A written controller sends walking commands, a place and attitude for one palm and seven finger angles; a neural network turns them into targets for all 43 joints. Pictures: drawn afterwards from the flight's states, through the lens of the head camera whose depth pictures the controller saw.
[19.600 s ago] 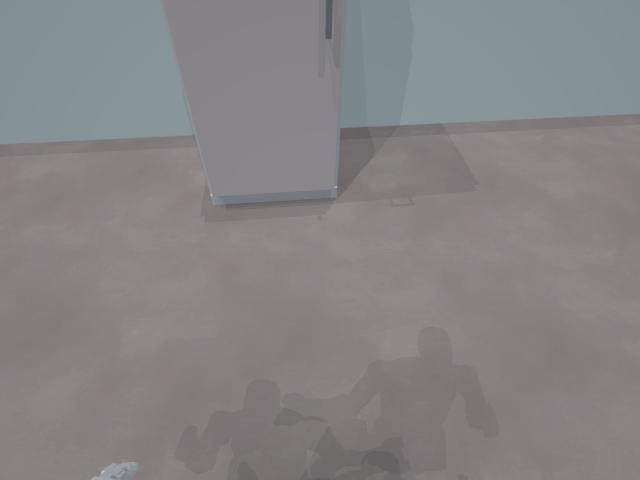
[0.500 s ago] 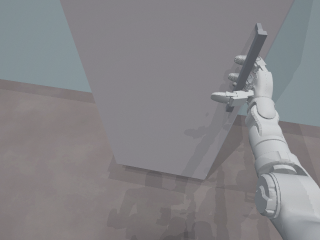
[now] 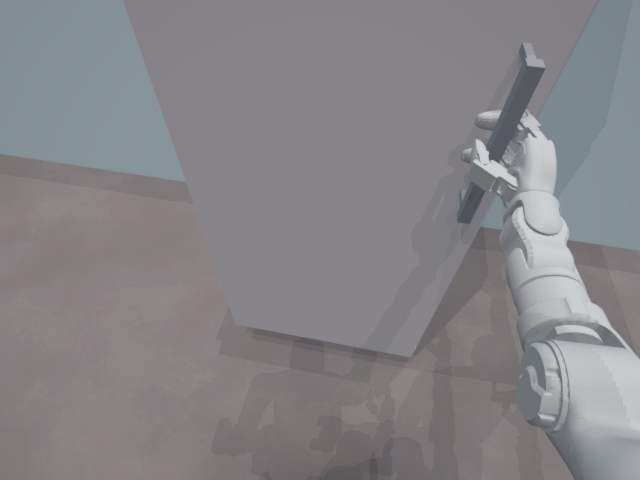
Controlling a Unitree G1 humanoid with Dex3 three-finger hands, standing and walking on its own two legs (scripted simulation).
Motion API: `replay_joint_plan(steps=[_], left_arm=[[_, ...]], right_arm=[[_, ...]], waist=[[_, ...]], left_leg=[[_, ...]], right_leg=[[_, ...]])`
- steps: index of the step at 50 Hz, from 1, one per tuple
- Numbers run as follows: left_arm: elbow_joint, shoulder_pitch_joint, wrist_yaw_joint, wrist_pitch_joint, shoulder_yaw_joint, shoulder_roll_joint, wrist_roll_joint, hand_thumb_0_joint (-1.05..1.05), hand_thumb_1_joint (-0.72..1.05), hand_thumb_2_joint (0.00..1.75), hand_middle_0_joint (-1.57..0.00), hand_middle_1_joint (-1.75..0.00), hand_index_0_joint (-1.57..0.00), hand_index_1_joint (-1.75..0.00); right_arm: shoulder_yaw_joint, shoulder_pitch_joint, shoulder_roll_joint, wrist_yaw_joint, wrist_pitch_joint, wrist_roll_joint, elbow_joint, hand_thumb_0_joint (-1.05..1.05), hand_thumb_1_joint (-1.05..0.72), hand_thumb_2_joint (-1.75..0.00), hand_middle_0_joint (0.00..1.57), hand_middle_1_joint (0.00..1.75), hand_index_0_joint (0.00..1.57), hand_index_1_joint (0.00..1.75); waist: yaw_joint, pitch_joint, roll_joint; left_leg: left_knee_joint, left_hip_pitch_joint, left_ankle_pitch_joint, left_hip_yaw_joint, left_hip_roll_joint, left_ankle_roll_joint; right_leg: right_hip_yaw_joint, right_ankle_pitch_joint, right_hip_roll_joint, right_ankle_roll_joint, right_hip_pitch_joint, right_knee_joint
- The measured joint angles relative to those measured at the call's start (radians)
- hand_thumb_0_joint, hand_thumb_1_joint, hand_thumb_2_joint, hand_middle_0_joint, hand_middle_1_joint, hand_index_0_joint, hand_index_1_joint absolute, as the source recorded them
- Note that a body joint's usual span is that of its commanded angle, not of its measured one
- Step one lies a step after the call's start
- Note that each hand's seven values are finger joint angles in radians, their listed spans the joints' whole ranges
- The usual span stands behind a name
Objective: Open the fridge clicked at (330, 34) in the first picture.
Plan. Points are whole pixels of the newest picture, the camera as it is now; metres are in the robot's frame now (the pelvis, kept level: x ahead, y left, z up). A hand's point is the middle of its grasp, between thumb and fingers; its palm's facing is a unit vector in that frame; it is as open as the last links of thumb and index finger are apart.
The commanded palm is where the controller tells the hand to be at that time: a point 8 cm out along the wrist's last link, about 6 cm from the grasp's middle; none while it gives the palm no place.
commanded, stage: grip the handle and tug to test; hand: right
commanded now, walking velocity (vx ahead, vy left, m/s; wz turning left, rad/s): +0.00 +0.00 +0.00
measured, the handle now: (490, 146) +0.54 -0.14 +0.15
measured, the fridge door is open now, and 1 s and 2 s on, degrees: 0 0 30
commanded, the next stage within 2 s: pull the door a little, standing still in 0.72 s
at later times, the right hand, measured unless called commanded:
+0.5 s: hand (475, 164) +0.49 -0.12 +0.15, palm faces +0.05 +1.00 +0.01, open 5.1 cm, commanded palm +0.45 -0.16 +0.15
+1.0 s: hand (474, 165) +0.49 -0.11 +0.15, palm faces +0.04 +1.00 +0.01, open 5.1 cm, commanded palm +0.44 -0.17 +0.15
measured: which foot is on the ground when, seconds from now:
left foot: down 0.00-1.00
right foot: down 0.00-1.00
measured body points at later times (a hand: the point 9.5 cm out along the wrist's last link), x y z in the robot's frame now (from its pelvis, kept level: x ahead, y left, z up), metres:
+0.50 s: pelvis +0.01 +0.00 +0.00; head +0.05 +0.01 +0.45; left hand +0.05 +0.26 -0.12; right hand +0.48 -0.17 +0.15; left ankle -0.04 +0.08 -0.72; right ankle +0.04 -0.11 -0.72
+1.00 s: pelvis +0.03 +0.00 +0.01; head +0.06 +0.01 +0.45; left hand +0.11 +0.26 -0.11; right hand +0.48 -0.17 +0.15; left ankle -0.04 +0.08 -0.72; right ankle +0.04 -0.11 -0.72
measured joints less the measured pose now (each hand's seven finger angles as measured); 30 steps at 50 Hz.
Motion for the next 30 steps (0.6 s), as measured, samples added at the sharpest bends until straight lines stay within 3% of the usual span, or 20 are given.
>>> replay_joint_plan(steps=[11, 17, 30], left_arm=[[-0.005, -0.014, 0.000, 0.005, -0.001, -0.001, -0.001, 0.01, 0.91, 0.90, -0.20, -0.30, -0.20, -0.30], [-0.012, -0.025, 0.002, 0.010, -0.006, -0.002, -0.001, 0.01, 0.91, 0.90, -0.20, -0.30, -0.20, -0.30], [-0.027, -0.002, -0.005, 0.026, 0.002, -0.003, -0.007, 0.01, 0.91, 0.90, -0.20, -0.30, -0.20, -0.30]], right_arm=[[0.011, -0.007, 0.009, 0.007, 0.003, 0.002, -0.001, 0.00, -0.74, -0.84, 0.42, 1.40, 0.42, 1.39], [0.002, -0.028, -0.002, 0.019, 0.017, -0.006, 0.020, 0.00, -0.76, -0.85, 0.42, 1.40, 0.43, 1.40], [0.003, 0.069, 0.016, 0.005, 0.029, 0.011, -0.096, 0.00, -0.78, -0.83, 0.40, 1.40, 0.41, 1.40]], waist=[[-0.010, -0.001, 0.003], [-0.002, -0.001, 0.008], [-0.010, -0.011, -0.001]], left_leg=[[-0.002, 0.001, -0.005, 0.008, 0.002, 0.002], [-0.003, -0.007, -0.003, 0.009, 0.000, 0.004], [-0.015, 0.018, -0.010, -0.013, 0.000, 0.001]], right_leg=[[0.009, -0.001, 0.004, 0.002, -0.002, -0.002], [0.010, 0.000, 0.003, 0.004, -0.010, -0.002], [-0.010, -0.015, 0.000, 0.002, 0.021, -0.013]])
